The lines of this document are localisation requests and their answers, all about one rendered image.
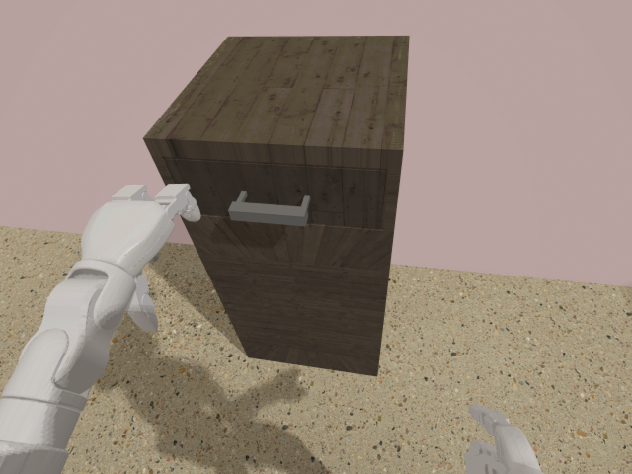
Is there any drawer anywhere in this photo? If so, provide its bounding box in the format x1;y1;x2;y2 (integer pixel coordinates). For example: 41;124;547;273
165;157;387;229

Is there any robot right hand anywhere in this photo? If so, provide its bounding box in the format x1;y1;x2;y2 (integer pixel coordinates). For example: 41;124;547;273
464;404;541;474

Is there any robot left hand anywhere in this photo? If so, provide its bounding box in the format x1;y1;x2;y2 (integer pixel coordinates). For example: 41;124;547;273
81;184;200;332

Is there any handle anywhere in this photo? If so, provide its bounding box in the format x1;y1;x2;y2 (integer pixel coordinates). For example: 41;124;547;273
228;191;310;226

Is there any cabinet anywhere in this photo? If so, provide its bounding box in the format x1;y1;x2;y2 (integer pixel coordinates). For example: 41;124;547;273
143;36;410;376

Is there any robot left forearm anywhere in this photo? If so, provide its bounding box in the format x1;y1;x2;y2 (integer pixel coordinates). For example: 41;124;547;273
0;260;136;474

